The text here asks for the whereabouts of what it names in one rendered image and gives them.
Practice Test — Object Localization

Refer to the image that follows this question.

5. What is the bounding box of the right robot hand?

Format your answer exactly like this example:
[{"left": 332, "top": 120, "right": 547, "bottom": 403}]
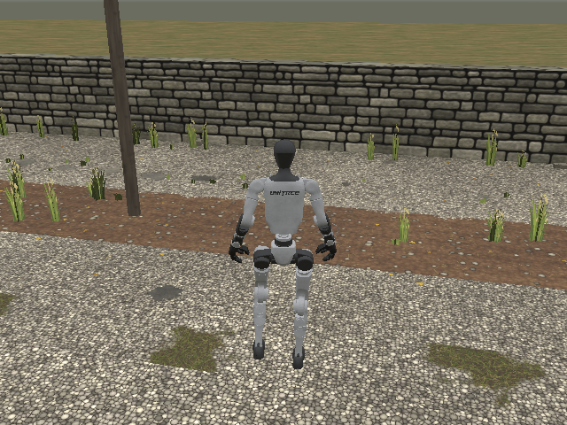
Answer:
[{"left": 315, "top": 243, "right": 337, "bottom": 261}]

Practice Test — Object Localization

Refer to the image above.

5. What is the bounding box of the left robot hand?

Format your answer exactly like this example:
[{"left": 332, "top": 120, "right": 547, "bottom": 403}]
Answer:
[{"left": 229, "top": 245, "right": 250, "bottom": 263}]

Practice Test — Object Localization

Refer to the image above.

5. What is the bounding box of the robot left forearm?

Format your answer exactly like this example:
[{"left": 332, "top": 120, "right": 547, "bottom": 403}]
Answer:
[{"left": 231, "top": 213, "right": 249, "bottom": 248}]

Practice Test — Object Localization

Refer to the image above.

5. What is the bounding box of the robot right upper arm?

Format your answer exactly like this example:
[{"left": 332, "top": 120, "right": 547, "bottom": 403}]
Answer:
[{"left": 302, "top": 178, "right": 328, "bottom": 227}]

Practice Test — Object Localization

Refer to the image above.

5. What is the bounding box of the robot left upper arm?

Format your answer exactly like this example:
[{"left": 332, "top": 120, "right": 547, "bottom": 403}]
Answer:
[{"left": 240, "top": 178, "right": 266, "bottom": 228}]

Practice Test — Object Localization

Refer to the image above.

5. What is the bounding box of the robot left foot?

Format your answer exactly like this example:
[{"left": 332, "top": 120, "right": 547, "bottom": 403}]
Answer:
[{"left": 252, "top": 339, "right": 265, "bottom": 359}]

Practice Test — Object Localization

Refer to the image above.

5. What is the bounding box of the robot torso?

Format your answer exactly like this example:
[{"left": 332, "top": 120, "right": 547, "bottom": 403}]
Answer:
[{"left": 263, "top": 174, "right": 305, "bottom": 266}]

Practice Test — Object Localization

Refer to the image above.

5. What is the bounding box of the robot right forearm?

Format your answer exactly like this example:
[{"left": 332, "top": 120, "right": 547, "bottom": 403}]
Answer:
[{"left": 318, "top": 213, "right": 335, "bottom": 246}]

